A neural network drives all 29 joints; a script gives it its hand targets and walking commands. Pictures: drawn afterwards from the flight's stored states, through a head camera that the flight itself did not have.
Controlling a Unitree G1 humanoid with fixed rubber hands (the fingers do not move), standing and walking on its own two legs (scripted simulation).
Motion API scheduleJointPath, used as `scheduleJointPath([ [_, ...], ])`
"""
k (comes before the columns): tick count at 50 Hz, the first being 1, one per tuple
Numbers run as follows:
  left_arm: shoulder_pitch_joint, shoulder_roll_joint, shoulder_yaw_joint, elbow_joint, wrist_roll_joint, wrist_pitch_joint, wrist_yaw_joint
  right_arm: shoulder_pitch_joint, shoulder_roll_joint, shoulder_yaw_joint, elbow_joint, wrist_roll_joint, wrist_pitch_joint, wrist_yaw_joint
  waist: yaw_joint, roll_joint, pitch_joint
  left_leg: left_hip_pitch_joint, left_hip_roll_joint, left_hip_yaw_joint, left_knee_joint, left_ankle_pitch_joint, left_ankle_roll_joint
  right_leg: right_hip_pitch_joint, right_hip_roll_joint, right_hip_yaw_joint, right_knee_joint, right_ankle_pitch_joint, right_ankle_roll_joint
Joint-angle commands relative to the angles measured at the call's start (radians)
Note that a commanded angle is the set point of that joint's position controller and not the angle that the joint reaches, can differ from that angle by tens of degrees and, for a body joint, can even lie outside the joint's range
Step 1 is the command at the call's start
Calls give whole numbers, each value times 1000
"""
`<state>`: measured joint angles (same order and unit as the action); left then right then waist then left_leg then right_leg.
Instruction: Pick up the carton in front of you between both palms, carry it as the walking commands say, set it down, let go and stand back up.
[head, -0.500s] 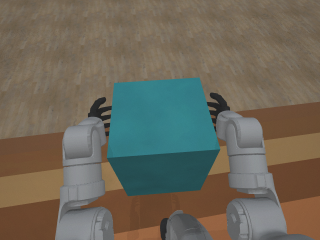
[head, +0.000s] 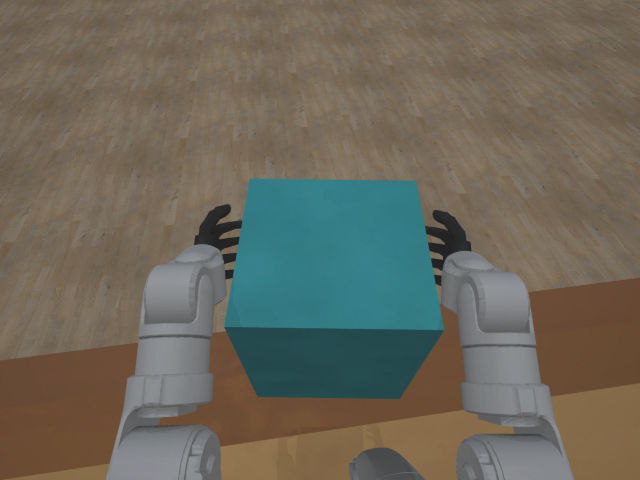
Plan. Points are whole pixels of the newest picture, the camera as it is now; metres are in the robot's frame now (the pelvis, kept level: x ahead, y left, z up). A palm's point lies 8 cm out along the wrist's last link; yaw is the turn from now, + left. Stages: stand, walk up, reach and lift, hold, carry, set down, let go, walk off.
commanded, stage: carry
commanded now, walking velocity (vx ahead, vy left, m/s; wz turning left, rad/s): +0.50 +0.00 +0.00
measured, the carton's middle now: (330, 297) +0.34 -0.03 +0.03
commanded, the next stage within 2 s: none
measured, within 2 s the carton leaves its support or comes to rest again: neither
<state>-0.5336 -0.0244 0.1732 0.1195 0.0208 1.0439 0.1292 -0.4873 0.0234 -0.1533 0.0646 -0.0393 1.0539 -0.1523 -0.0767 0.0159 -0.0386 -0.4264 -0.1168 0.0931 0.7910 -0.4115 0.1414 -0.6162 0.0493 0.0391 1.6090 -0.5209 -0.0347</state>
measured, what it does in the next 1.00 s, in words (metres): goes down: right foot 0.15 m lower, then left foot 0.15 m lower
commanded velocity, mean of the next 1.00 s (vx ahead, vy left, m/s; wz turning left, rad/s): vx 0.50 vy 0.00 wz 0.00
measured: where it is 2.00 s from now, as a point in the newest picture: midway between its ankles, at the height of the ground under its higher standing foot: (305, 238)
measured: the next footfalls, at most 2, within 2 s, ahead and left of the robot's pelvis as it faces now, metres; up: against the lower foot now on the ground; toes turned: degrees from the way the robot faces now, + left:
right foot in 0.26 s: +0.35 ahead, -0.06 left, -0.15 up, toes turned -1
left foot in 0.60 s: +0.67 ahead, +0.06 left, -0.30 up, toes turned +1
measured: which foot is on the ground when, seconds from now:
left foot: down 0.00-0.26, up 0.28-0.58, down 0.60-0.96, up 0.98-1.00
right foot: up 0.00-0.24, down 0.26-0.60, up 0.62-0.96, down 0.98-1.00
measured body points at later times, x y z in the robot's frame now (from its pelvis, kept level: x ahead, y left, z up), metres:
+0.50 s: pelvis +0.41 -0.02 -0.20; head +0.43 -0.01 +0.25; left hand +0.74 +0.17 -0.13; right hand +0.76 -0.14 -0.14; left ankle +0.54 +0.11 -0.87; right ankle +0.31 -0.06 -0.85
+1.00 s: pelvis +0.86 -0.01 -0.43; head +0.84 -0.01 +0.02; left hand +1.21 +0.13 -0.31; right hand +1.22 -0.17 -0.30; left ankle +0.71 +0.07 -0.97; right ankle +0.94 -0.07 -1.15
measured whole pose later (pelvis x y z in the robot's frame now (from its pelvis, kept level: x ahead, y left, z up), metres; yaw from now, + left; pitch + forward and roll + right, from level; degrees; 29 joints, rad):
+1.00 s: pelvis +0.86 -0.01 -0.43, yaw -2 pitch +0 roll +1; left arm -0.50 -0.05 0.18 0.07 0.09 1.06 0.13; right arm -0.58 -0.04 -0.13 0.18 0.05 1.04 -0.15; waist 0.00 -0.02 -0.07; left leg -0.40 -0.05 0.09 1.57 -0.52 0.05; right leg -0.46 0.06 -0.08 0.65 0.16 -0.09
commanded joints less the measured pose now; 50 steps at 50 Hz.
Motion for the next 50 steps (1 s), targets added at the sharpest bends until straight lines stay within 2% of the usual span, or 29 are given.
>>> scheduleJointPath([
  [1,-498,-908,-531,-70,-245,9,-209,-749,1047,746,-96,512,-7,270,15,-80,-361,387,402,-655,-139,602,183,-276,-69,71,-347,122,39],
  [4,-541,-948,-549,-93,-243,-15,-213,-809,1130,756,-96,551,-30,279,15,4,-351,316,328,-502,-25,740,86,-205,-60,-25,-406,363,-2],
  [6,-550,-975,-574,-100,-240,-30,-206,-814,1147,750,-93,567,-40,284,-16,-70,-334,217,139,-263,135,349,29,-64,-21,-94,-788,867,-16],
  [9,-603,-956,-624,-193,-266,-31,-192,-733,1124,724,-85,542,-55,279,-14,110,-289,25,89,-133,171,288,24,310,41,-189,-1017,956,-13],
  [11,-593,-942,-654,-221,-287,-14,-187,-641,1090,700,-59,499,-44,270,150,118,-416,-37,156,-74,485,637,-55,613,42,-212,-906,948,-66],
  [12,-562,-926,-661,-204,-297,-6,-189,-631,1068,683,-55,472,-35,266,268,-54,-415,-144,137,-27,782,675,-112,771,10,-188,-1008,899,-111],
  [13,-528,-913,-658,-179,-309,6,-199,-654,1018,659,-59,436,-29,258,348,-162,-313,-278,31,0,1146,-5,-135,753,-111,-20,-1115,844,-199],
  [14,-549,-896,-667,-139,-329,12,-202,-639,983,616,-25,397,-3,248,206,-197,-360,-474,-1,-128,1101,-250,-140,925,-244,253,-903,1211,-232],
  [15,-561,-926,-692,-121,-363,16,-209,-571,939,559,3,349,8,238,179,-129,-401,-553,44,-169,986,-192,-137,926,-316,473,-956,975,-323],
  [16,-623,-974,-726,-127,-411,18,-218,-564,912,525,10,304,10,234,176,-7,-305,-633,113,-197,794,-111,-116,866,-258,436,-901,912,-259],
  [19,-761,-1110,-778,-127,-516,-5,-249,-541,896,458,23,238,-13,233,140,85,-362,-470,142,-219,437,-11,-134,566,-324,580,-926,745,-344],
  [21,-812,-1167,-787,-111,-554,-26,-262,-607,925,472,6,235,-36,237,145,-8,-353,-339,140,-122,482,213,-129,465,-284,448,-841,882,-259],
  [22,-807,-1183,-786,-108,-562,-37,-264,-611,938,483,-9,237,-47,240,162,62,-350,-379,145,-153,240,466,-105,468,-165,351,-701,611,-201],
  [27,-677,-1162,-740,-104,-523,-55,-257,-691,965,599,-152,296,-55,218,201,-141,-290,134,36,46,-232,845,-103,207,-19,57,-619,369,-150],
  [29,-598,-1125,-720,-89,-495,-50,-248,-643,939,624,-162,304,-39,212,-12,-137,-442,468,55,50,-150,826,-48,164,-94,-30,-256,770,-70],
  [30,-593,-1090,-708,-97,-468,-42,-245,-595,928,637,-158,317,-34,215,-118,46,-406,563,106,-4,-262,757,18,42,-35,-75,96,605,-15],
  [31,-566,-1063,-677,-77,-415,-33,-235,-587,920,646,-131,338,-21,223,-127,158,-312,615,220,-126,-185,951,43,-184,90,-134,371,-153,-6],
  [32,-490,-1009,-630,-19,-360,-15,-220,-569,907,644,-70,366,-4,227,25,76,-375,721,309,-307,-68,1136,52,-271,67,18,261,-131,-21],
  [33,-449,-959,-573,-47,-316,0,-217,-632,914,675,-104,377,-23,239,0,212,-572,695,490,-821,-285,229,250,-311,36,89,197,-61,-13],
  [34,-543,-928,-562,-98,-285,-3,-212,-716,1012,717,-104,442,-23,254,24,-23,-414,502,468,-802,-285,100,192,-281,-51,126,-3,61,-15],
  [36,-583,-937,-530,-88,-259,-9,-216,-826,1073,751,-103,519,-31,271,3,-93,-251,301,399,-654,-142,588,159,-251,-56,77,-232,87,14],
  [37,-564,-935,-511,-54,-245,-18,-219,-838,1100,770,-88,545,-39,272,-14,-118,-273,266,364,-626,-109,495,169,-226,-67,77,-382,155,14],
  [39,-517,-947,-513,-47,-233,-35,-217,-816,1142,773,-55,562,-51,272,-6,15,-351,300,327,-511,-28,722,124,-154,-54,-10,-390,378,-20],
  [41,-559,-952,-530,-78,-231,-50,-214,-815,1148,738,-58,563,-67,278,-48,20,-408,394,233,-450,122,514,85,-235,-51,-4,-626,671,-32],
  [44,-582,-931,-568,-152,-245,-45,-199,-784,1155,734,-65,564,-66,275,-39,10,-290,-15,96,-173,141,162,59,277,28,-162,-1025,970,-7],
  [46,-608,-917,-605,-189,-262,-28,-192,-699,1116,704,-32,529,-58,269,53,118,-363,-119,178,-119,308,240,9,567,24,-197,-870,1074,-33],
  [48,-569,-896,-631,-175,-291,-6,-199,-657,1074,674,-18,466,-39,260,250,-54,-378,-189,136,-28,736,367,-88,749,-20,-143,-1053,893,-112],
  [49,-541,-872,-623,-125,-297,9,-202,-670,1036,634,10,432,-21,249,319,-230,-263,-347,6,-13,984,-200,-117,752,-109,9,-1104,863,-145],
  [50,-526,-841,-621,-67,-308,23,-199,-634,986,587,42,393,7,239,179,-255,-273,-587,21,-118,915,-203,-118,935,-214,292,-932,1218,-192],
])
